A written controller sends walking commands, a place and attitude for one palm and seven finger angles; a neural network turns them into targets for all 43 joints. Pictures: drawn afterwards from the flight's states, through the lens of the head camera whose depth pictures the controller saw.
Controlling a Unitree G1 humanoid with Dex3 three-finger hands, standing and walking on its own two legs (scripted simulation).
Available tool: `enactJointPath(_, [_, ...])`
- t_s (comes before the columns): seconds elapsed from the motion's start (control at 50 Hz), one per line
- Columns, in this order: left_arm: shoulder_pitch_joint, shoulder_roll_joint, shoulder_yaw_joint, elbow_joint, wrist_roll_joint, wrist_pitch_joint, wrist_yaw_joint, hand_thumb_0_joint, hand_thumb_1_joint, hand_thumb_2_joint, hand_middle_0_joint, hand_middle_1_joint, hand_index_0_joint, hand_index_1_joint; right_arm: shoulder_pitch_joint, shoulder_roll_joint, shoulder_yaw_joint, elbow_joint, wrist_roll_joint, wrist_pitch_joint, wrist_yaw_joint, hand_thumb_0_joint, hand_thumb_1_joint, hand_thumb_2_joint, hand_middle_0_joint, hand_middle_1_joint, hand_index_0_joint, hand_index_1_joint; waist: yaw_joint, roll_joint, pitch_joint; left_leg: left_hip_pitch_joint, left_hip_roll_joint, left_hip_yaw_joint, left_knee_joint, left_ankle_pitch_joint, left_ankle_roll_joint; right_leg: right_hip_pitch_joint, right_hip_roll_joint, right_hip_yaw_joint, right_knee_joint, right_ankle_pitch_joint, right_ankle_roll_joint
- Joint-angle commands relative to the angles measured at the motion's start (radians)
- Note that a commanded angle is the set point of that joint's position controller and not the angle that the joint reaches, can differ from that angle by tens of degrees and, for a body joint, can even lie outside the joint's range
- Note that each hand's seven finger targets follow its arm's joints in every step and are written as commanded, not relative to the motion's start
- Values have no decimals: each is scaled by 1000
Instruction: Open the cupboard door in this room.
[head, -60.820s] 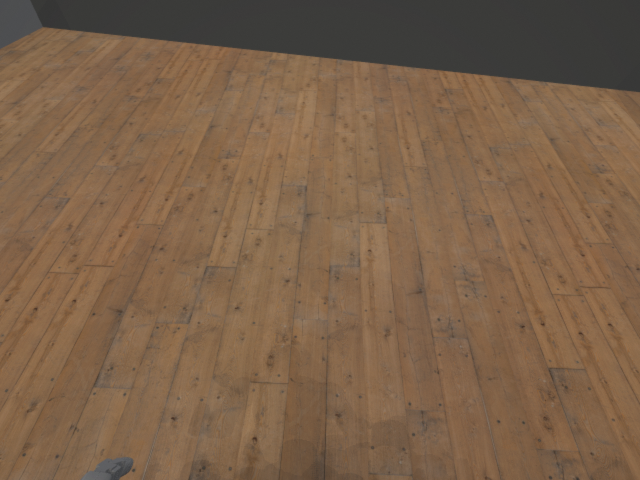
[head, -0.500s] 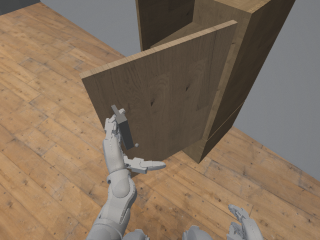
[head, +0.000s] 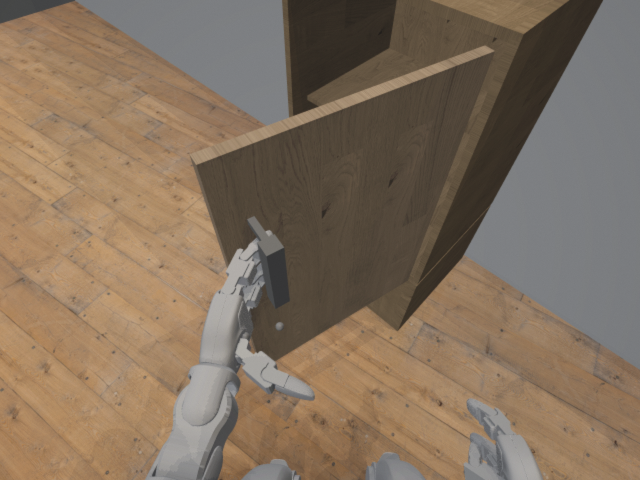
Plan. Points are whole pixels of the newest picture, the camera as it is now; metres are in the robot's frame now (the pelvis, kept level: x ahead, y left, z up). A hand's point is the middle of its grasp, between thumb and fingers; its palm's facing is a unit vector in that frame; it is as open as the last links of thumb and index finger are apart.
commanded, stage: slide the hand sideways off the handle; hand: left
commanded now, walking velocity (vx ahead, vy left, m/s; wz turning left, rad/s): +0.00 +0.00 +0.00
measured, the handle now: (267, 263) +0.38 +0.10 +0.04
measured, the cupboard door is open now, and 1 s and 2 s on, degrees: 76 77 77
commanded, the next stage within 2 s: draw the hand back to the body in 0.76 s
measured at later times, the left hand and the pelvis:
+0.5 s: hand (240, 357) +0.25 +0.11 +0.04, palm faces -0.07 -1.00 -0.03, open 16.3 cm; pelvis +0.01 -0.01 -0.01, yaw +0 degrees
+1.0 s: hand (193, 372) +0.23 +0.15 +0.06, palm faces -0.06 -1.00 -0.05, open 16.3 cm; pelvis +0.01 -0.02 -0.01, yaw +1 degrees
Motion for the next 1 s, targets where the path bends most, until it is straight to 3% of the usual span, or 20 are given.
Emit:
enactJointPath(0.0, [-53, 29, -10, -306, 26, -65, 7, 0, -500, 300, -150, -300, -150, -300, -55, -107, -48, -175, 3, -34, 5, 0, -900, -900, 200, 300, 200, 300, 7, -18, -237, 103, 38, -104, -171, 304, -91, 188, 11, 10, -79, 172, -34])
enactJointPath(0.06, [-52, 73, 30, -326, 23, -46, 6, 0, -500, 300, -150, -300, -150, -300, -60, -109, -43, -181, 5, -25, -10, 0, -900, -900, 200, 300, 200, 300, -2, -52, -199, 61, 35, -110, -168, 226, -79, 184, 17, 15, -85, 130, -33])
enactJointPath(0.1, [-44, 48, 13, -351, 10, -43, -4, 0, -500, 300, -150, -300, -150, -300, -64, -106, -40, -189, 7, -27, -18, 0, -900, -900, 200, 300, 200, 300, -9, -40, -191, 63, 35, -113, -164, 209, -78, 168, 17, 13, -84, 116, -29])
enactJointPath(0.16, [-46, 60, 23, -411, -15, -45, -21, 0, -500, 300, -150, -300, -150, -300, -66, -106, -38, -189, 10, -38, -31, 0, -900, -900, 200, 300, 200, 300, -11, -4, -220, 86, 36, -125, -157, 240, -85, 165, 21, 10, -73, 129, -30])
enactJointPath(0.22, [11, 87, 57, -437, -33, -51, -44, 0, -500, 300, -150, -300, -150, -300, -53, -106, -39, -179, 9, -51, -39, 0, -900, -900, 200, 300, 200, 300, -2, -6, -266, 94, 34, -122, -141, 290, -91, 185, 21, 9, -59, 175, -29])
enactJointPath(0.28, [101, 102, 72, -426, -47, -37, -80, 0, -500, 300, -150, -300, -150, -300, -46, -107, -39, -181, 12, -56, -40, 0, -900, -900, 200, 300, 200, 300, 1, -34, -258, 71, 31, -113, -132, 330, -89, 212, 21, 11, -58, 224, -27])
enactJointPath(0.38, [152, 120, 86, -446, -58, -5, -116, 0, -500, 300, -150, -300, -150, -300, -49, -112, -39, -196, 17, -59, -44, 0, -900, -900, 200, 300, 200, 300, -5, -31, -220, 41, 26, -107, -128, 286, -81, 202, 20, 14, -66, 201, -23])
enactJointPath(0.44, [169, 175, 163, -458, -82, -6, -121, 0, -500, 300, -150, -300, -150, -300, -51, -113, -38, -198, 16, -62, -53, 0, -900, -900, 200, 300, 200, 300, 2, -60, -222, 6, 20, -98, -118, 249, -70, 228, 20, 28, -74, 196, -22])
enactJointPath(0.52, [241, 197, 208, -514, -113, -40, -137, 0, -500, 300, -150, -300, -150, -300, -49, -108, -38, -203, 17, -76, -58, 0, -900, -900, 200, 300, 200, 300, 17, -14, -249, 8, 16, -88, -105, 280, -71, 254, 20, 37, -64, 233, -24])
enactJointPath(0.64, [330, 236, 262, -497, -156, -65, -213, 0, -500, 300, -150, -300, -150, -300, -42, -121, -44, -190, 21, -91, -63, 0, -900, -900, 200, 300, 200, 300, 2, -16, -216, -41, 16, -83, -76, 252, -66, 247, 21, 56, -72, 225, -19])
enactJointPath(0.66, [334, 240, 260, -477, -162, -56, -229, 0, -500, 300, -150, -300, -150, -300, -44, -125, -43, -190, 21, -92, -64, 0, -900, -900, 200, 300, 200, 300, -5, -31, -193, -66, 15, -83, -68, 236, -62, 243, 21, 66, -80, 201, -18])
enactJointPath(0.76, [300, 260, 288, -510, -204, -53, -280, 0, -500, 300, -150, -300, -150, -300, -55, -133, -44, -193, 24, -112, -74, 0, -900, -900, 200, 300, 200, 300, -16, -12, -202, -83, 16, -83, -39, 212, -59, 229, 17, 86, -89, 148, -15])
enactJointPath(0.82, [297, 260, 291, -553, -221, -65, -286, 0, -500, 300, -150, -300, -150, -300, -47, -131, -44, -193, 23, -127, -78, 0, -900, -900, 200, 300, 200, 300, -9, 13, -243, -61, 15, -86, -33, 231, -62, 232, 16, 79, -75, 164, -15])
enactJointPath(0.84, [311, 273, 310, -536, -224, -63, -284, 0, -500, 300, -150, -300, -150, -300, -44, -131, -46, -191, 24, -129, -79, 0, -900, -900, 200, 300, 200, 300, -8, -6, -233, -70, 17, -85, -31, 222, -62, 227, 17, 80, -78, 151, -13])
enactJointPath(0.88, [311, 322, 350, -605, -224, -60, -274, 0, -500, 300, -150, -300, -150, -300, -48, -133, -46, -199, 26, -129, -82, 0, -900, -900, 200, 300, 200, 300, 8, 28, -269, -44, 16, -85, -49, 245, -61, 266, 18, 84, -83, 164, -17])
enactJointPath(0.94, [342, 348, 383, -643, -225, -22, -259, 0, -500, 300, -150, -300, -150, -300, -43, -126, -43, -209, 34, -121, -85, 0, -900, -900, 200, 300, 200, 300, 17, 61, -268, 7, 15, -83, -92, 259, -62, 302, 21, 73, -111, 175, -17])
enactJointPath(0.96, [371, 370, 409, -635, -223, -3, -254, 0, -500, 300, -150, -300, -150, -300, -43, -128, -44, -204, 37, -116, -88, 0, -900, -900, 200, 300, 200, 300, 21, 40, -264, 14, 18, -88, -101, 280, -62, 317, 26, 68, -115, 195, -19])
enactJointPath(0.98, [396, 333, 384, -638, -228, 14, -257, 0, -500, 300, -150, -300, -150, -300, -46, -120, -41, -212, 39, -114, -88, 0, -900, -900, 200, 300, 200, 300, 19, 39, -251, 30, 18, -87, -118, 285, -62, 321, 27, 56, -124, 207, -16])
